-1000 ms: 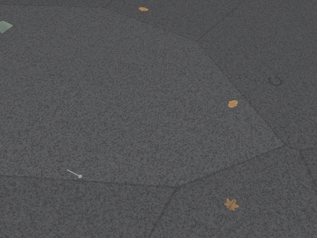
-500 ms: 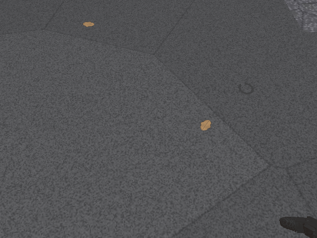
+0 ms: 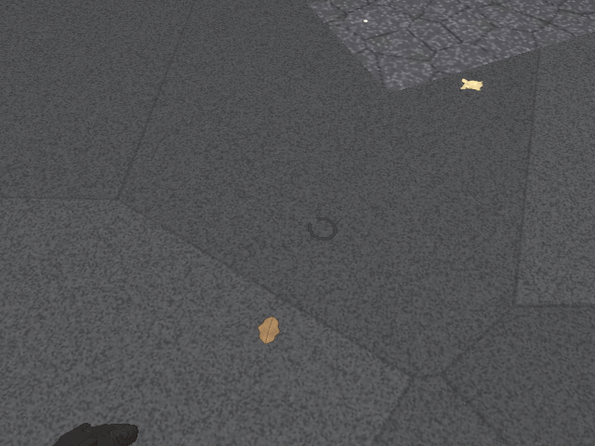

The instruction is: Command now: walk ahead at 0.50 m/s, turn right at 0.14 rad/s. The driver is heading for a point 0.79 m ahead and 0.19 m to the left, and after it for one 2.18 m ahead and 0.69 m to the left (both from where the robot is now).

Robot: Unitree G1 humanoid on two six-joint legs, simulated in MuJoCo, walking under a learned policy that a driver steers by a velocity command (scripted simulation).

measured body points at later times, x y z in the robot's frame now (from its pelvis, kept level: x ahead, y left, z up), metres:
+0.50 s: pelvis +0.26 -0.03 +0.00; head +0.28 -0.02 +0.45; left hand +0.25 +0.26 -0.12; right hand +0.48 -0.25 -0.10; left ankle +0.40 +0.15 -0.69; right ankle +0.20 -0.14 -0.74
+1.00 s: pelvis +0.52 +0.09 +0.00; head +0.54 +0.12 +0.45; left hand +0.60 +0.41 -0.08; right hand +0.70 -0.15 -0.10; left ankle +0.45 +0.14 -0.74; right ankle +0.76 +0.00 -0.69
